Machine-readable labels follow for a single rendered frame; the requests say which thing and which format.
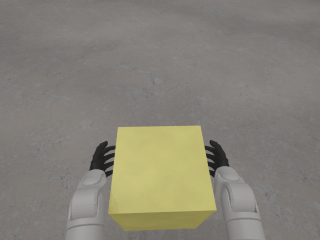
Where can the left robot hand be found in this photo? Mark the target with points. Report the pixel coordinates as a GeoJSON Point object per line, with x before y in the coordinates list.
{"type": "Point", "coordinates": [99, 159]}

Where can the carton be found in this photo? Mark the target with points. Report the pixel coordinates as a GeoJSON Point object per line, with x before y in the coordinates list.
{"type": "Point", "coordinates": [160, 179]}

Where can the right robot hand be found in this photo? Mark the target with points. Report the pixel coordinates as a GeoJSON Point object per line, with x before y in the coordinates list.
{"type": "Point", "coordinates": [219, 157]}

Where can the right robot forearm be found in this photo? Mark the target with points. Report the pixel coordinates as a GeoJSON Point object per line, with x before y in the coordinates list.
{"type": "Point", "coordinates": [239, 206]}

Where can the left robot forearm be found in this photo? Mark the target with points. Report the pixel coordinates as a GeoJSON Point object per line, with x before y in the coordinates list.
{"type": "Point", "coordinates": [86, 214]}

